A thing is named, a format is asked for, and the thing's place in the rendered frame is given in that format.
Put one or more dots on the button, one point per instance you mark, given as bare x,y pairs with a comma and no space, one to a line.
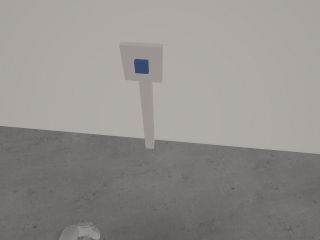
141,66

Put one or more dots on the panel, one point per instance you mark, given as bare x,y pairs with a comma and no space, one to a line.
153,52

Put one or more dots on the robot left hand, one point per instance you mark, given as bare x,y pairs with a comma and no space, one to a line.
86,229

